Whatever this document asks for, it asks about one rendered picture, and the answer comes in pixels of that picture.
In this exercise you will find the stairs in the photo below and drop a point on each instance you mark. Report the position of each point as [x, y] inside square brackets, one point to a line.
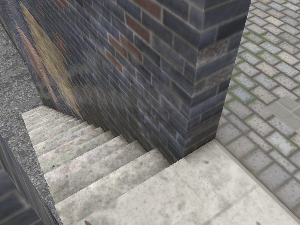
[85, 167]

